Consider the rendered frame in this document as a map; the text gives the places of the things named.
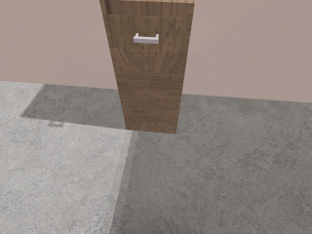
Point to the drawer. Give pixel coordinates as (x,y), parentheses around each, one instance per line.
(170,30)

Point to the handle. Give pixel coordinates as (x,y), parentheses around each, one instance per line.
(146,40)

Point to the cabinet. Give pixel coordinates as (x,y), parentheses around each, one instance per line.
(149,82)

